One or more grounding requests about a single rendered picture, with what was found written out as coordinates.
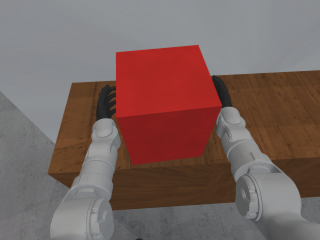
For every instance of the carton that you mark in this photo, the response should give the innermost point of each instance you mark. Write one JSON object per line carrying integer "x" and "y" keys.
{"x": 166, "y": 103}

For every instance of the robot left forearm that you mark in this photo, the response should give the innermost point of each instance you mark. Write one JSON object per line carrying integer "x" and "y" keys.
{"x": 95, "y": 178}

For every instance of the robot left upper arm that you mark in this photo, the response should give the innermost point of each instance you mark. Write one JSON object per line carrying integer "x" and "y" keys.
{"x": 89, "y": 218}

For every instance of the robot left hand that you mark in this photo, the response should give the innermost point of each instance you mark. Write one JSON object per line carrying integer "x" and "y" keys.
{"x": 103, "y": 106}

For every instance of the pedestal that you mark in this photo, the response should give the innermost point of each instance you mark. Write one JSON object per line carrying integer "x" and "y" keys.
{"x": 281, "y": 111}

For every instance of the robot right hand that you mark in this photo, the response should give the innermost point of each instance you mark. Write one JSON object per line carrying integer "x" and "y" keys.
{"x": 222, "y": 91}

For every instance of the robot right upper arm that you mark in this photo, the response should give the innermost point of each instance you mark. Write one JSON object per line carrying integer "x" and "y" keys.
{"x": 271, "y": 201}

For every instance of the robot right forearm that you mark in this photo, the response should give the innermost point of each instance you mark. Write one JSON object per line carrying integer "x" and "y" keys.
{"x": 240, "y": 148}

